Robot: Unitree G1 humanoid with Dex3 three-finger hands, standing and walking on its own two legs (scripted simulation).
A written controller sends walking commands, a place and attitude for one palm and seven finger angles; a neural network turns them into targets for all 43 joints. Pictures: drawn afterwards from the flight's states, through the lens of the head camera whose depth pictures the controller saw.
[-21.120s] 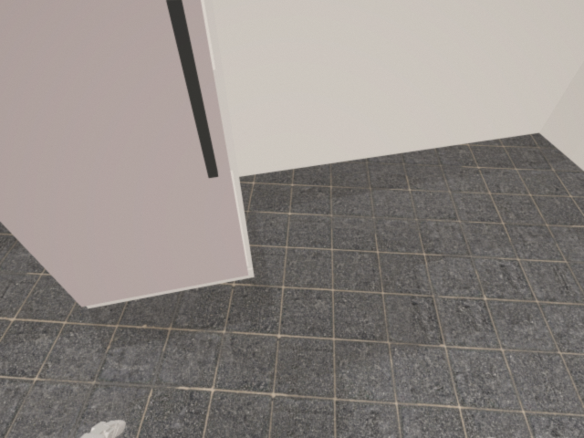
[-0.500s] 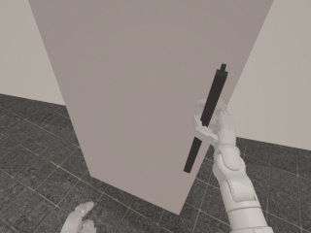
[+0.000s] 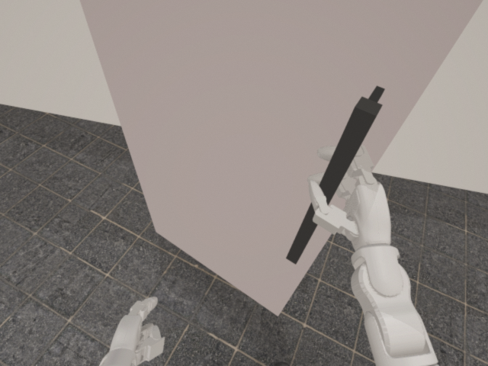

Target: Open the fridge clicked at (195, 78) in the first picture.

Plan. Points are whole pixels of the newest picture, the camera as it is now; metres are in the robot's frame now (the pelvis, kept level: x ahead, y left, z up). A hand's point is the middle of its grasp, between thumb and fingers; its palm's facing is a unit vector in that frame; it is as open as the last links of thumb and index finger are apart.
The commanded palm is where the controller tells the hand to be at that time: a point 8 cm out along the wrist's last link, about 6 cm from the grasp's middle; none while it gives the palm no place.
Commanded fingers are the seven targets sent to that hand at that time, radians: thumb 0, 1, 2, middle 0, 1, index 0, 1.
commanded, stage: walk backward, drawing the door open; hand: right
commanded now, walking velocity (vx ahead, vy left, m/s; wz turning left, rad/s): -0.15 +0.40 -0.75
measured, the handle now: (323, 197) +0.37 -0.08 +0.09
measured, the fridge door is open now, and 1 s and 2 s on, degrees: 23 42 75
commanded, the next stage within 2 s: stop walking and hold the door back in 1.72 s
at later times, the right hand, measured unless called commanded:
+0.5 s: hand (264, 258) +0.23 +0.02 +0.14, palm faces +0.10 +0.98 -0.17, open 7.4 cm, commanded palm +0.19 -0.03 +0.14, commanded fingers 0.00 -0.90 -0.90 0.45 1.40 0.45 1.40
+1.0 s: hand (198, 276) +0.19 +0.09 +0.13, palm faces +0.65 +0.74 -0.18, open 7.0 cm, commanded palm +0.14 +0.07 +0.14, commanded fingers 0.00 -0.90 -0.90 0.45 1.40 0.45 1.40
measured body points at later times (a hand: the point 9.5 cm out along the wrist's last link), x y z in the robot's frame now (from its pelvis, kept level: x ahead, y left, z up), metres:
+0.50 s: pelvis -0.03 +0.15 -0.01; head +0.04 +0.15 +0.43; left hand +0.19 +0.32 -0.13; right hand +0.22 -0.04 +0.15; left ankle +0.03 +0.21 -0.73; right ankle -0.08 +0.02 -0.66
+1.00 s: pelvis +0.03 +0.37 -0.01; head +0.10 +0.33 +0.43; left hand +0.34 +0.39 -0.11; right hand +0.16 +0.06 +0.15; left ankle +0.17 +0.36 -0.73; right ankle -0.05 +0.29 -0.71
